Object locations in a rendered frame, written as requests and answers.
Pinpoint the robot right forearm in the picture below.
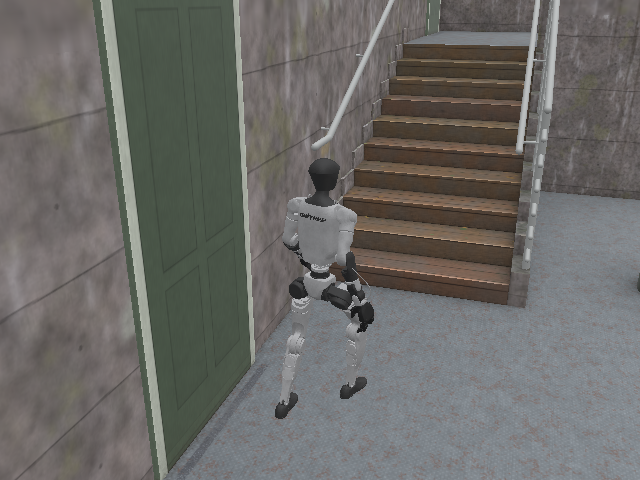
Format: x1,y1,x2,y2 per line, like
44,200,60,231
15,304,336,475
341,251,367,306

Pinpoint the robot left upper arm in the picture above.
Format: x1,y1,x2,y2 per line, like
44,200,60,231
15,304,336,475
282,197,307,246

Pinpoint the left robot foot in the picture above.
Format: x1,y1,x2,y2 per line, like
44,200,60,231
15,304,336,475
275,392,298,419

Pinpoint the robot left forearm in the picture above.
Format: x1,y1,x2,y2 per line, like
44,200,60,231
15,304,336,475
283,241,303,259

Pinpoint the right robot thigh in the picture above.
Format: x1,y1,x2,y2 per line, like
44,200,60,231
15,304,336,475
327,283,362,342

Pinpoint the left robot hand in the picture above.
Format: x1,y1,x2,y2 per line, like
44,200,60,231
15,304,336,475
298,257,311,271

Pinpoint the right robot hand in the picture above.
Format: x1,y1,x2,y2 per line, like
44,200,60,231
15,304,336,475
350,302,374,333

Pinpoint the robot right upper arm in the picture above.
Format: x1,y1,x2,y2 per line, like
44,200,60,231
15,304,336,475
335,205,357,266

